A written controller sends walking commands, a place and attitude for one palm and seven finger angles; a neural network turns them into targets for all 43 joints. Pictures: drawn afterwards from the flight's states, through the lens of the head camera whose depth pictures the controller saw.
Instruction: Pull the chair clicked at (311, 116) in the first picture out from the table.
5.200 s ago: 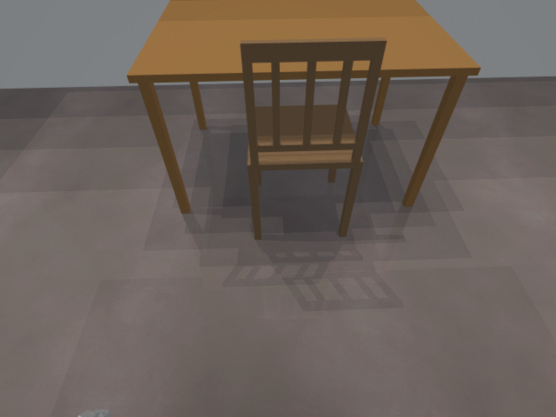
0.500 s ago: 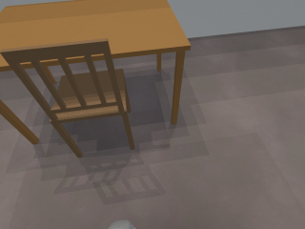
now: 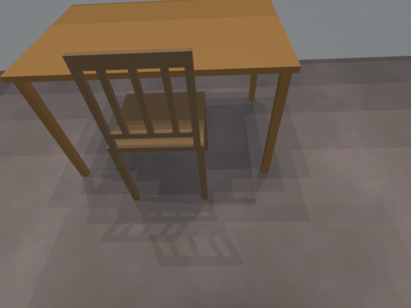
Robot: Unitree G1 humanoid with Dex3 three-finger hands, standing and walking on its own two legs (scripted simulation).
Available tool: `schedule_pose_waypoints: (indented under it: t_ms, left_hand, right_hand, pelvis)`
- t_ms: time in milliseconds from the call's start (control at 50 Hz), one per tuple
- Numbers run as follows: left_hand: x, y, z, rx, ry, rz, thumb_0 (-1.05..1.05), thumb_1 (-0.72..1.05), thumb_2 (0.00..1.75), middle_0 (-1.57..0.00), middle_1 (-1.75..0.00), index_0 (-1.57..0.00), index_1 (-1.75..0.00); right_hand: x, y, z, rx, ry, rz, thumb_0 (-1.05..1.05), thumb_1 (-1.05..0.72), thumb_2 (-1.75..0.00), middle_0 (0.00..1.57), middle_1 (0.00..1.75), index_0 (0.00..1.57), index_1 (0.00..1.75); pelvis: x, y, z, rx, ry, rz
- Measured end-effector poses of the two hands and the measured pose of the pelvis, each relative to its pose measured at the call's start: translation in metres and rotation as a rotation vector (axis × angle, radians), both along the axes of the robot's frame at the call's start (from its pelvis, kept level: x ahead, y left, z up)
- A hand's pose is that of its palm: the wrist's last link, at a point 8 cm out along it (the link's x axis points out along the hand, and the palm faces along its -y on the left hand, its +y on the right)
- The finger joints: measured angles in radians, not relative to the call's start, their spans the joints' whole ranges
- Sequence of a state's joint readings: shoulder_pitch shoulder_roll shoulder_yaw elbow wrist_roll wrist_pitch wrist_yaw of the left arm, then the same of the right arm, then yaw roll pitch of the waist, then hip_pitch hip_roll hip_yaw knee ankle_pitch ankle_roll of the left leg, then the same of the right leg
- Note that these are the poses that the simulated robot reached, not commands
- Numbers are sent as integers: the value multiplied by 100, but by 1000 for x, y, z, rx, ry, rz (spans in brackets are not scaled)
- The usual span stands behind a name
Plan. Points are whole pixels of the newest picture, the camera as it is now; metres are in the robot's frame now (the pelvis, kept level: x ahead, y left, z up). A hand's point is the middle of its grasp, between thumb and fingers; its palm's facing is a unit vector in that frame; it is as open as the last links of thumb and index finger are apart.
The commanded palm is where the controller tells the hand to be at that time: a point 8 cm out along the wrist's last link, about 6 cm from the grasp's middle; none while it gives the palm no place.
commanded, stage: take the last steps up to it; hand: left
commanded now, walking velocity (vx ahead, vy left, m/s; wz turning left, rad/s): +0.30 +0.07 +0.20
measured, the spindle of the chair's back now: (142, 103) +0.78 +0.29 -0.08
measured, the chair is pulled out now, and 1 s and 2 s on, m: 0.00 0.00 0.00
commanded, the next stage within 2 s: come to a stop and stand still in 1.14 s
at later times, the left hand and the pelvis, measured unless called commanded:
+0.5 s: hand out of the picture -0.06 +0.16 -0.14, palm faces +0.25 -0.95 -0.19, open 7.3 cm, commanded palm none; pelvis +0.05 +0.01 +0.02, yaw +7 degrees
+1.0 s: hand (104, 245) +0.28 +0.29 -0.15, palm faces +0.12 -0.97 -0.19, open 7.3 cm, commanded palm none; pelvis +0.20 +0.09 +0.01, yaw +5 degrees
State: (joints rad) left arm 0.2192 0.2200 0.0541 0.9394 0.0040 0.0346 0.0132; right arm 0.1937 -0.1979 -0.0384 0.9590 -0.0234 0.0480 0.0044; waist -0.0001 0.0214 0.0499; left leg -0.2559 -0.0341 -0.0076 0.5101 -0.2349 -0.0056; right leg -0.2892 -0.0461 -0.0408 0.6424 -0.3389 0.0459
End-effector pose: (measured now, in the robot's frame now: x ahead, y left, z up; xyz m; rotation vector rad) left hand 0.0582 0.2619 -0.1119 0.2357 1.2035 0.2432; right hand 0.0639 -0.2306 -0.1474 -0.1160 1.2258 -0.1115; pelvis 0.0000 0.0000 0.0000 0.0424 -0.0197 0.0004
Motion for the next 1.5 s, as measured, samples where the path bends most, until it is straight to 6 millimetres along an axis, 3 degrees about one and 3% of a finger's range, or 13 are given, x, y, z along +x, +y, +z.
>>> schedule_pose_waypoints:
  t_ms: [60,180,320,440,540,620,720,880,1000,1100,1180,1360,1500]
  left_hand:
    - [-7,-19,6,0,-24,5,0,91,90,-20,-30,-20,-30]
    - [-38,-47,16,-42,7,62,0,91,90,-20,-30,-20,-30]
    - [-84,-59,13,-81,109,155,0,92,90,-20,-30,-21,-30]
    - [-123,-62,7,-138,234,240,0,91,90,-20,-30,-20,-30]
    - [-140,-53,1,-190,337,299,0,91,90,-20,-30,-20,-30]
    - [-136,-29,-16,-225,399,326,0,91,90,-20,-30,-20,-30]
    - [-79,14,-30,-215,381,266,1,91,90,-20,-30,-20,-30]
    - [96,71,-21,-145,74,135,0,91,90,-19,-30,-20,-30]
    - [212,76,-9,-110,-70,42,0,91,90,-19,-30,-20,-30]
    - [288,61,-11,-82,-126,-33,0,91,90,-19,-30,-20,-30]
    - [303,47,-14,-84,-124,-21,0,91,90,-19,-30,-20,-30]
    - [279,41,-8,-86,62,57,-1,95,90,-20,-30,-20,-30]
    - [270,46,-20,-129,127,105,0,92,90,-20,-30,-20,-30]
  right_hand:
    - [-15,-10,-10,19,47,-2,0,-91,-90,21,30,20,30]
    - [-34,-28,2,24,120,15,1,-91,-90,20,30,20,30]
    - [-29,-34,11,-4,177,47,1,-91,-90,20,30,20,30]
    - [16,-12,16,-15,148,104,1,-91,-90,20,30,20,30]
    - [82,31,21,-12,55,171,1,-91,-90,20,30,20,30]
    - [139,74,20,-20,-58,218,1,-91,-90,20,30,20,30]
    - [160,110,22,-24,-108,178,0,-91,-90,20,30,20,30]
    - [152,101,28,-78,-13,79,-3,-96,-90,21,30,20,30]
    - [123,99,13,-45,176,23,-1,-93,-90,20,30,20,30]
    - [113,95,-6,3,320,-32,0,-92,-90,20,30,20,30]
    - [136,88,-11,20,358,-45,0,-91,-90,20,30,20,30]
    - [253,82,5,0,171,-6,0,-91,-90,20,30,20,30]
    - [313,92,7,-42,103,27,1,-93,-90,20,30,20,30]
  pelvis:
    - [-3,-9,1,-12,-10,29]
    - [1,-19,17,13,-1,58]
    - [15,-18,23,10,14,93]
    - [35,0,22,-9,26,112]
    - [56,27,18,-28,34,121]
    - [80,56,4,-54,30,119]
    - [106,80,1,-38,14,102]
    - [157,97,12,-17,19,92]
    - [201,95,8,-7,9,92]
    - [245,82,-7,-6,-2,85]
    - [269,71,-9,-22,-13,76]
    - [312,69,11,-37,23,63]
    - [333,87,8,-51,13,55]
